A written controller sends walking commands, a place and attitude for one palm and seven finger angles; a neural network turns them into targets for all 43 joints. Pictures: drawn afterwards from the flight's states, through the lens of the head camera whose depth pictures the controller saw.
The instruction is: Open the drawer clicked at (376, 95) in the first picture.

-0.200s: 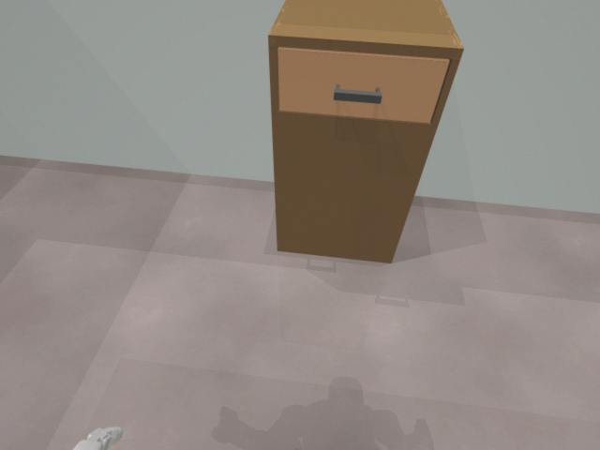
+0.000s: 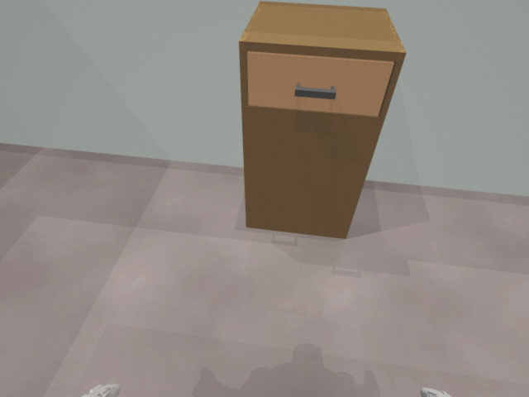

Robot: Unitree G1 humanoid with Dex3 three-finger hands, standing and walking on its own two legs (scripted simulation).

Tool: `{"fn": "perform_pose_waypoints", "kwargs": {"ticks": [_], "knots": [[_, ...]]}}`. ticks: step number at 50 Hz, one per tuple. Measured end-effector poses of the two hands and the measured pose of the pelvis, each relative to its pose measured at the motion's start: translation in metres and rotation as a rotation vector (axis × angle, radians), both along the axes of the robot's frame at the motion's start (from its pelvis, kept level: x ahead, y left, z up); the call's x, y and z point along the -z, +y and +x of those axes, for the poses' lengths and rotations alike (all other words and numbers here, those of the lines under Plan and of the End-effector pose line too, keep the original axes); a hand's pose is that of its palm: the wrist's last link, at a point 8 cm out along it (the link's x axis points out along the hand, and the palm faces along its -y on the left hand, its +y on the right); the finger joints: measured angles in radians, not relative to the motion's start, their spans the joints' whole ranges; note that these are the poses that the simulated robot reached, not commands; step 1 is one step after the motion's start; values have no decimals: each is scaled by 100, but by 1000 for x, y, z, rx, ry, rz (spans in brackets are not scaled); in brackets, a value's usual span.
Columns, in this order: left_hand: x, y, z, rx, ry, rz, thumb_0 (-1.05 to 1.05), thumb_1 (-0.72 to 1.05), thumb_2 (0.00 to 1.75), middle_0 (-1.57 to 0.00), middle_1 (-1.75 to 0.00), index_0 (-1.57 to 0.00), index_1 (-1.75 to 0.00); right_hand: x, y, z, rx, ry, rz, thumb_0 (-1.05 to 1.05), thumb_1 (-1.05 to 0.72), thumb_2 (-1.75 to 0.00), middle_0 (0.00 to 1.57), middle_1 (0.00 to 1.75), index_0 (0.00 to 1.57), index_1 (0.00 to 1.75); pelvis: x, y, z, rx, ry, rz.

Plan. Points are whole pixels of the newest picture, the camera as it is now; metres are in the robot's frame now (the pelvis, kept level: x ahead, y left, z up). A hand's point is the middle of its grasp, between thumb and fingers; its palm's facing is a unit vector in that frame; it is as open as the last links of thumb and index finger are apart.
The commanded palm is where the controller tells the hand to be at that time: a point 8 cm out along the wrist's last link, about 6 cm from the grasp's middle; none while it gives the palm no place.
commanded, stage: stand and wait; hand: left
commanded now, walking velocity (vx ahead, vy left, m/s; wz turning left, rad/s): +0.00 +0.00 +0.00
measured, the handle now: (315, 90) +1.00 -0.10 +0.00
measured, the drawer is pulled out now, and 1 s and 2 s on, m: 0.00 0.00 0.00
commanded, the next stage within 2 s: look at it before walking up in 0.62 s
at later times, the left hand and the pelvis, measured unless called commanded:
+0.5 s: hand out of the picture +0.04 +0.23 -0.15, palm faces -0.04 -0.94 -0.34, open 7.4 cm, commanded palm none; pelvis -0.02 -0.02 +0.00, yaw +0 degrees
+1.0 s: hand out of the picture +0.06 +0.23 -0.15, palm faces -0.05 -0.94 -0.33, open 7.4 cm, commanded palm none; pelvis -0.02 -0.02 +0.01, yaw -1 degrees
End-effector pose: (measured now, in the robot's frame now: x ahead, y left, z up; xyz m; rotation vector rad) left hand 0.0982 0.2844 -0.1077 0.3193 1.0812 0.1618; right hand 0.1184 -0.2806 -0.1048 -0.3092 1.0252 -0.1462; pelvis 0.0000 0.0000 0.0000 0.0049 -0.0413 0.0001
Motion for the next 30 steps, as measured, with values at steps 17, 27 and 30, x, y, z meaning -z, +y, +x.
{"fn": "perform_pose_waypoints", "kwargs": {"ticks": [17, 27, 30], "knots": [[9, -9, -58, -40, 139, 1, 1, 91, 89, -21, -30, -20, -30, 11, -26, -65, 59, 166, -16, 1, -90, -90, 20, 30, 20, 30, -4, -14, -16, 0, -2, -2], [7, -11, -58, -38, 137, 7, 1, 91, 89, -21, -30, -20, -30, 14, -31, -85, 78, 206, -10, 1, -90, -90, 20, 30, 20, 30, -5, -18, -20, 1, -1, -1], [6, -13, -55, -34, 126, 7, 1, 91, 89, -21, -30, -20, -30, 14, -30, -86, 80, 203, -6, 1, -90, -90, 20, 30, 20, 30, -5, -19, -20, 2, -2, -1]]}}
